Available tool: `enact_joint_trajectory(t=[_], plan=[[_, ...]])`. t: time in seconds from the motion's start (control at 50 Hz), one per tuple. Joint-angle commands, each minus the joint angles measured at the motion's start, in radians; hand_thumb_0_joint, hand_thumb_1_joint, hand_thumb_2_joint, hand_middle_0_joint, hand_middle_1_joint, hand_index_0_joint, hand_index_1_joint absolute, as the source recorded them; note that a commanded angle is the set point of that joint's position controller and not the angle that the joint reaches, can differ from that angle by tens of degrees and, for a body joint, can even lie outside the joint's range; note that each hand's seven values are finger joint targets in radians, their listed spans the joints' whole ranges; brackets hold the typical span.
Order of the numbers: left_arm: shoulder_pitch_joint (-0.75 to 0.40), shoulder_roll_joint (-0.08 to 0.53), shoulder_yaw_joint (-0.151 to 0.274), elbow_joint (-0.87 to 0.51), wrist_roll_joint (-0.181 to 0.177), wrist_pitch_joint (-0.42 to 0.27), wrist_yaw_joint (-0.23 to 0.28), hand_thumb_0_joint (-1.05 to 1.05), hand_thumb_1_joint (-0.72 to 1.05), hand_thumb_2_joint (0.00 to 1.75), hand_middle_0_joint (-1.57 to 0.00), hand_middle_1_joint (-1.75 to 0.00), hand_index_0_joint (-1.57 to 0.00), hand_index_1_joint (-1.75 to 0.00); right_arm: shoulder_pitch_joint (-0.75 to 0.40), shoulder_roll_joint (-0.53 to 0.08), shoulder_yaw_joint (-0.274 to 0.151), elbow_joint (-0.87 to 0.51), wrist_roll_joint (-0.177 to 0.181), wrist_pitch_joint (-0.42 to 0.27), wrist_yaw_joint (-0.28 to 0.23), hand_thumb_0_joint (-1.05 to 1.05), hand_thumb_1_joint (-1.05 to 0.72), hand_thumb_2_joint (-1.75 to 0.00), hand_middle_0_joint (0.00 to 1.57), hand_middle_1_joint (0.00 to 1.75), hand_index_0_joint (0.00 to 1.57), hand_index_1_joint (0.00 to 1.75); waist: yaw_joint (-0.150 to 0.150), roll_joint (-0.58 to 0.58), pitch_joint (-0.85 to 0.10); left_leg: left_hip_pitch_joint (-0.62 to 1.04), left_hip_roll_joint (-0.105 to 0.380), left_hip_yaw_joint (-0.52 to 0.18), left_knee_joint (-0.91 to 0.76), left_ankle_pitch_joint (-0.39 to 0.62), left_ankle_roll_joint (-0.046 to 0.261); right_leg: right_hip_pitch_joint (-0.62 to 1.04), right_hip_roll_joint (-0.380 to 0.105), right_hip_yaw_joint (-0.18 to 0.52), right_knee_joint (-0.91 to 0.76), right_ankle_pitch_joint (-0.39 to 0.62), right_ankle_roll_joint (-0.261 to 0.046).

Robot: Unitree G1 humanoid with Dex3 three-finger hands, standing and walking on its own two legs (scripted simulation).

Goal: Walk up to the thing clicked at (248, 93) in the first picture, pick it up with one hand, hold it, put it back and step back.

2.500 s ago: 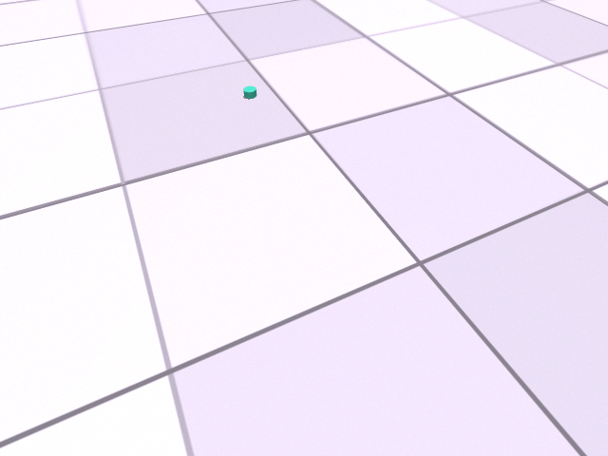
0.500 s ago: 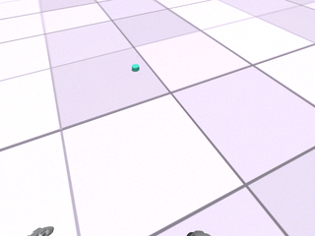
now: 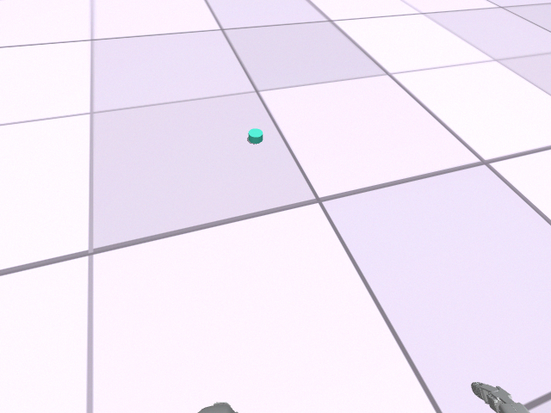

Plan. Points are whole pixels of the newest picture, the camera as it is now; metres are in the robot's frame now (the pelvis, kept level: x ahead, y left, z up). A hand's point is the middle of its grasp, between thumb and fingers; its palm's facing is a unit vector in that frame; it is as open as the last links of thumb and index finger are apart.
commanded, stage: walk up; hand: left
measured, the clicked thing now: (255, 136) +1.65 +0.18 -0.73
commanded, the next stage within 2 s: none
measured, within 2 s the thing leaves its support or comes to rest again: neither
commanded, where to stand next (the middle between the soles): +1.24 -0.05 m, yaw -1 degrees
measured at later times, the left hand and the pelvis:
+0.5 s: hand (187, 251) +0.43 +0.21 -0.10, palm faces -0.07 -0.92 -0.39, open 7.4 cm; pelvis +0.28 -0.06 +0.00, yaw -1 degrees
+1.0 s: hand (179, 216) +0.55 +0.26 -0.14, palm faces -0.03 -0.94 -0.34, open 7.4 cm; pelvis +0.53 -0.02 +0.01, yaw +0 degrees
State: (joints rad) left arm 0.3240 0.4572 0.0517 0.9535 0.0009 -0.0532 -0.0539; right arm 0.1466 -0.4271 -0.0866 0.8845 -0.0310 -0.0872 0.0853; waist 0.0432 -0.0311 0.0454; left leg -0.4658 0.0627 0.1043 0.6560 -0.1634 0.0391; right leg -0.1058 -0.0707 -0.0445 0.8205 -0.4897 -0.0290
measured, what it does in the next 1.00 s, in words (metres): walks ahead: right foot, then left foot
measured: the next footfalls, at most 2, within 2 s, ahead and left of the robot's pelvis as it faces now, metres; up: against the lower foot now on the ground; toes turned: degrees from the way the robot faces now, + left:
right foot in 0.42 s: +0.42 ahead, -0.17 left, +0.00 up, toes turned -7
left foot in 0.88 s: +0.65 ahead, +0.09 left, +0.00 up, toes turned +6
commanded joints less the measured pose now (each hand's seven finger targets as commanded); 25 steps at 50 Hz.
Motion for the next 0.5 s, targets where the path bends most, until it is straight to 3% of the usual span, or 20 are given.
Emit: enact_joint_trajectory(t=[0.0, 0.04, 0.06, 0.12, 0.18, 0.22, 0.28, 0.32, 0.34, 0.36, 0.38, 0.4, 0.42, 0.44, 0.46, 0.48], plan=[[-0.056, 0.231, 0.029, -0.112, -0.013, -0.052, 0.023, 0.00, 0.90, 0.90, -0.20, -0.30, -0.20, -0.30, 0.174, -0.329, -0.087, -0.040, 0.047, -0.020, -0.044, 0.00, -0.90, -0.90, 0.20, 0.30, 0.20, 0.30, -0.115, 0.106, -0.104, 0.522, 0.335, -0.555, -0.399, -0.237, 0.174, -0.593, 0.014, 0.178, 0.417, 0.120, -0.029], [0.002, 0.211, 0.035, -0.066, -0.018, -0.046, 0.009, 0.00, 0.90, 0.90, -0.20, -0.30, -0.20, -0.30, 0.099, -0.254, -0.053, -0.057, 0.046, -0.029, -0.045, 0.00, -0.90, -0.90, 0.20, 0.30, 0.20, 0.30, -0.052, 0.134, -0.045, 0.362, 0.250, -0.324, -0.408, -0.117, 0.139, -0.503, -0.047, 0.137, 0.303, 0.171, -0.014], [0.009, 0.202, 0.038, -0.064, -0.015, -0.040, 0.000, 0.00, 0.90, 0.90, -0.20, -0.30, -0.20, -0.30, 0.096, -0.241, -0.046, -0.057, 0.045, -0.033, -0.044, 0.00, -0.90, -0.90, 0.20, 0.30, 0.20, 0.30, -0.047, 0.163, -0.039, 0.315, 0.227, -0.259, -0.420, -0.066, 0.134, -0.463, -0.051, 0.121, 0.257, 0.186, -0.001], [-0.039, 0.184, 0.037, -0.083, -0.001, -0.026, -0.024, 0.00, 0.90, 0.90, -0.20, -0.30, -0.20, -0.30, 0.102, -0.252, -0.047, -0.070, 0.036, -0.046, -0.042, 0.00, -0.90, -0.90, 0.20, 0.30, 0.20, 0.30, -0.050, 0.167, -0.023, 0.323, 0.234, -0.205, -0.466, -0.050, 0.166, -0.474, -0.072, 0.084, 0.121, 0.221, 0.033], [-0.132, 0.169, 0.039, -0.110, 0.010, -0.019, -0.041, 0.00, 0.90, 0.90, -0.20, -0.30, -0.20, -0.30, 0.110, -0.265, -0.050, -0.070, 0.035, -0.049, -0.037, 0.00, -0.90, -0.90, 0.20, 0.30, 0.20, 0.30, -0.071, 0.155, 0.015, 0.332, 0.222, -0.158, -0.495, -0.094, 0.175, -0.503, -0.084, 0.045, -0.020, 0.314, 0.039], [-0.183, 0.157, 0.039, -0.119, 0.012, -0.023, -0.048, 0.00, 0.90, 0.90, -0.20, -0.30, -0.20, -0.30, 0.118, -0.256, -0.047, -0.063, 0.035, -0.045, -0.033, 0.00, -0.90, -0.90, 0.20, 0.30, 0.20, 0.30, -0.077, 0.140, 0.018, 0.362, 0.175, -0.095, -0.467, -0.019, 0.150, -0.480, -0.065, 0.014, -0.137, 0.414, 0.029], [-0.238, 0.140, 0.045, -0.123, 0.008, -0.028, -0.048, 0.00, 0.90, 0.90, -0.20, -0.30, -0.20, -0.30, 0.138, -0.256, -0.046, -0.056, 0.034, -0.035, -0.034, 0.00, -0.90, -0.90, 0.20, 0.30, 0.20, 0.30, -0.081, 0.141, -0.007, 0.344, 0.168, -0.061, -0.420, 0.084, 0.125, -0.339, -0.019, -0.026, -0.240, 0.464, 0.008], [-0.216, 0.139, 0.050, -0.109, 0.008, -0.026, -0.044, 0.00, 0.90, 0.90, -0.20, -0.30, -0.20, -0.30, 0.128, -0.269, -0.053, -0.060, 0.033, -0.025, -0.043, 0.00, -0.90, -0.90, 0.20, 0.30, 0.20, 0.30, -0.060, 0.151, -0.023, 0.347, 0.200, -0.078, -0.355, 0.089, 0.118, -0.267, -0.003, -0.039, -0.233, 0.410, -0.010], [-0.174, 0.145, 0.054, -0.093, 0.005, -0.027, -0.040, 0.00, 0.90, 0.90, -0.20, -0.30, -0.20, -0.30, 0.114, -0.267, -0.051, -0.063, 0.034, -0.022, -0.049, 0.00, -0.90, -0.90, 0.20, 0.30, 0.20, 0.30, -0.028, 0.123, -0.027, 0.323, 0.194, -0.060, -0.288, 0.126, 0.106, -0.199, 0.000, -0.034, -0.255, 0.410, -0.015], [-0.095, 0.170, 0.066, -0.072, 0.006, -0.032, -0.033, 0.00, 0.90, 0.90, -0.20, -0.30, -0.20, -0.30, 0.113, -0.249, -0.042, -0.067, 0.029, -0.020, -0.052, 0.00, -0.90, -0.90, 0.20, 0.30, 0.20, 0.30, 0.018, 0.054, -0.076, 0.298, 0.149, -0.011, -0.119, 0.214, 0.083, -0.053, 0.022, -0.048, -0.296, 0.360, -0.032], [0.019, 0.219, 0.090, -0.040, 0.011, -0.039, -0.019, 0.00, 0.90, 0.90, -0.20, -0.30, -0.20, -0.30, 0.166, -0.196, -0.020, -0.067, 0.024, -0.019, -0.051, 0.00, -0.90, -0.90, 0.20, 0.30, 0.20, 0.30, 0.060, -0.063, -0.166, 0.180, 0.080, 0.023, 0.133, 0.144, 0.052, 0.168, 0.005, 0.007, -0.323, 0.272, -0.055], [0.124, 0.313, 0.123, -0.041, 0.021, -0.045, -0.003, 0.00, 0.90, 0.90, -0.20, -0.30, -0.20, -0.30, 0.215, -0.125, 0.005, -0.085, 0.025, -0.021, -0.050, 0.00, -0.90, -0.90, 0.20, 0.30, 0.20, 0.30, 0.089, -0.285, -0.233, -0.040, -0.027, 0.033, 0.415, -0.212, 0.020, 0.346, -0.221, 0.348, -0.387, 0.077, -0.099], [0.114, 0.366, 0.124, -0.057, 0.003, -0.044, 0.005, 0.00, 0.90, 0.90, -0.20, -0.30, -0.20, -0.30, 0.208, -0.196, -0.010, -0.076, 0.041, -0.015, -0.056, 0.00, -0.90, -0.90, 0.20, 0.30, 0.20, 0.30, 0.095, -0.257, -0.216, -0.224, -0.086, -0.042, 0.554, -0.372, 0.006, 0.381, -0.386, 0.729, -0.565, -0.009, -0.212], [0.071, 0.338, 0.111, -0.075, -0.011, -0.043, 0.009, 0.00, 0.90, 0.90, -0.20, -0.30, -0.20, -0.30, 0.138, -0.246, -0.020, -0.056, 0.035, -0.009, -0.063, 0.00, -0.90, -0.90, 0.20, 0.30, 0.20, 0.30, 0.086, -0.101, -0.158, -0.207, -0.016, -0.162, 0.625, -0.320, 0.005, 0.265, -0.379, 0.683, -0.562, 0.048, -0.235], [0.010, 0.295, 0.101, -0.087, -0.018, -0.045, 0.014, 0.00, 0.90, 0.90, -0.20, -0.30, -0.20, -0.30, 0.143, -0.236, -0.017, -0.039, 0.049, -0.010, -0.060, 0.00, -0.90, -0.90, 0.20, 0.30, 0.20, 0.30, 0.053, -0.066, -0.116, -0.195, 0.011, -0.196, 0.614, -0.222, 0.007, 0.197, -0.318, 0.510, -0.550, 0.164, -0.213], [-0.039, 0.261, 0.091, -0.095, -0.015, -0.048, 0.019, 0.00, 0.90, 0.90, -0.20, -0.30, -0.20, -0.30, 0.153, -0.220, -0.012, -0.026, 0.052, -0.009, -0.057, 0.00, -0.90, -0.90, 0.20, 0.30, 0.20, 0.30, 0.023, -0.078, -0.075, -0.165, 0.034, -0.176, 0.564, -0.169, 0.009, 0.096, -0.265, 0.397, -0.546, 0.218, -0.192]])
